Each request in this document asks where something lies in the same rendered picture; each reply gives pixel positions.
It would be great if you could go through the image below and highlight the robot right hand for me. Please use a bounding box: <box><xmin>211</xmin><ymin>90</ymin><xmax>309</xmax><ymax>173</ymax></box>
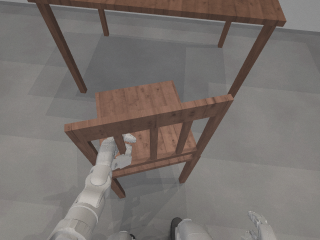
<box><xmin>241</xmin><ymin>211</ymin><xmax>278</xmax><ymax>240</ymax></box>

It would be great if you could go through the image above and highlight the left robot forearm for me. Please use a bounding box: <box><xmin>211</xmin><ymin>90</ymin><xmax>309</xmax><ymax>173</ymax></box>
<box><xmin>47</xmin><ymin>164</ymin><xmax>113</xmax><ymax>240</ymax></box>

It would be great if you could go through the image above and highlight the chair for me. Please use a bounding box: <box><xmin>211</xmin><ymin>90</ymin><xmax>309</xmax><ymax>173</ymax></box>
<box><xmin>64</xmin><ymin>80</ymin><xmax>234</xmax><ymax>199</ymax></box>

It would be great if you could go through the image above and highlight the right robot thigh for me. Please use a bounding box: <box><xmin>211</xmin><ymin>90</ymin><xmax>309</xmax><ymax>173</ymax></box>
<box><xmin>175</xmin><ymin>221</ymin><xmax>214</xmax><ymax>240</ymax></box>

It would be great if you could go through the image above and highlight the robot left hand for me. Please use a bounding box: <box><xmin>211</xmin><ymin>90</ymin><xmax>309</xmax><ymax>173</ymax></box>
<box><xmin>95</xmin><ymin>133</ymin><xmax>137</xmax><ymax>171</ymax></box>

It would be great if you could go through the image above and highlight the table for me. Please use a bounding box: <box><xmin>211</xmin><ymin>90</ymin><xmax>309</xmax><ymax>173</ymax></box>
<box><xmin>27</xmin><ymin>0</ymin><xmax>286</xmax><ymax>98</ymax></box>

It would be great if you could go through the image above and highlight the right robot shin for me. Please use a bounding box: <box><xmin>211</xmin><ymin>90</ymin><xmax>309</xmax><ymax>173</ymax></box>
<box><xmin>178</xmin><ymin>219</ymin><xmax>192</xmax><ymax>225</ymax></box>

